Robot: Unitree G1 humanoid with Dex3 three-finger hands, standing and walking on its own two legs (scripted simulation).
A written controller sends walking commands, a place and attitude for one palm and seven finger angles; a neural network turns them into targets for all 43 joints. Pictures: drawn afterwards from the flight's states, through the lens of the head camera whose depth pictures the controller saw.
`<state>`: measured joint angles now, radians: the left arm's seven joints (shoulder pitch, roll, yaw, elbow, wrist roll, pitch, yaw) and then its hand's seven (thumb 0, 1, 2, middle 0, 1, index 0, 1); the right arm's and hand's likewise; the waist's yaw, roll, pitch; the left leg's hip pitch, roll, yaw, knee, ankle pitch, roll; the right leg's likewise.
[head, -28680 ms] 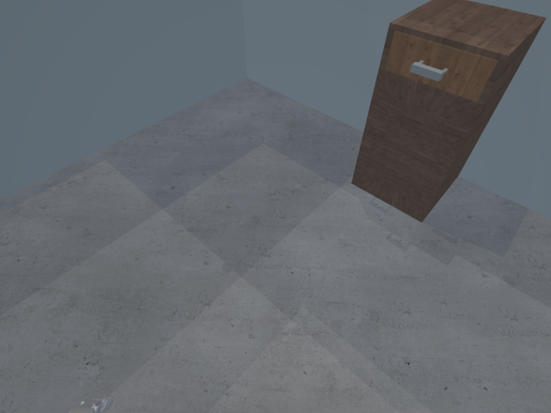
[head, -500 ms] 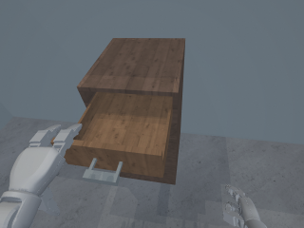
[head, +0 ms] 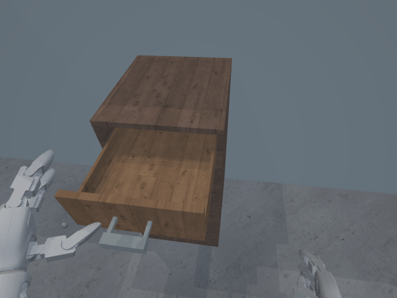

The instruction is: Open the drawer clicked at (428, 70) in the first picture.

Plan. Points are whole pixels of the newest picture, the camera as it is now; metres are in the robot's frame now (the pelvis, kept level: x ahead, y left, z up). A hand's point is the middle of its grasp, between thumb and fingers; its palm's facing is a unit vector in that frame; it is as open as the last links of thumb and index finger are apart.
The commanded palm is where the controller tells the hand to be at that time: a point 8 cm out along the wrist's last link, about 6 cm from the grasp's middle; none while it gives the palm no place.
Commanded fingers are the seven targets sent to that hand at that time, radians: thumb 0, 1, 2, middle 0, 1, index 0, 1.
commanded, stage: draw the hand back to the body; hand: left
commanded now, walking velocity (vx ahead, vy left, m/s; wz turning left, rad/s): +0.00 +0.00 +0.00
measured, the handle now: (127, 233) +0.27 +0.21 -0.06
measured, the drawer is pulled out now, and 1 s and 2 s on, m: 0.25 0.25 0.25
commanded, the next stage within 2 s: step back with the hand held close in 0.48 s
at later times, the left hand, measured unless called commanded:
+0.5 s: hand (63, 230) +0.17 +0.21 +0.16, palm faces +0.38 -0.83 -0.40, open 7.7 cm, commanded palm +0.12 +0.26 +0.18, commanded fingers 0.00 0.90 0.90 -0.20 -0.30 -0.20 -0.30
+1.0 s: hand (58, 236) +0.17 +0.23 +0.15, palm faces +0.23 -0.82 -0.53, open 7.4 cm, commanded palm +0.10 +0.27 +0.18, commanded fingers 0.00 0.90 0.90 -0.20 -0.30 -0.20 -0.30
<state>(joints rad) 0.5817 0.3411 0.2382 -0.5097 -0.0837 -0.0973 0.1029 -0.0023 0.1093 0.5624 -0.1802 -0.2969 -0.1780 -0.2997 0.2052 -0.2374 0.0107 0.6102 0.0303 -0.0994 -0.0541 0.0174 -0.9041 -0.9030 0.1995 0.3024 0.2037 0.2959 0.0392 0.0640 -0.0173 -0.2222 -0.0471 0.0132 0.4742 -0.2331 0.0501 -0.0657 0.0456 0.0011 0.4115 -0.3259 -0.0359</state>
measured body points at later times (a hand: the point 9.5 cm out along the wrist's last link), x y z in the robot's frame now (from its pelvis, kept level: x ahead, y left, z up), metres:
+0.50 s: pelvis +0.00 -0.02 +0.00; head -0.02 -0.05 +0.45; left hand +0.15 +0.26 +0.18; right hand +0.20 -0.24 -0.08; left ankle +0.01 +0.08 -0.74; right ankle -0.07 -0.10 -0.74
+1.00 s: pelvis -0.03 -0.01 +0.00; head +0.01 +0.00 +0.44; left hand +0.15 +0.27 +0.17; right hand +0.15 -0.26 -0.08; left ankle +0.01 +0.08 -0.74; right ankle -0.07 -0.10 -0.74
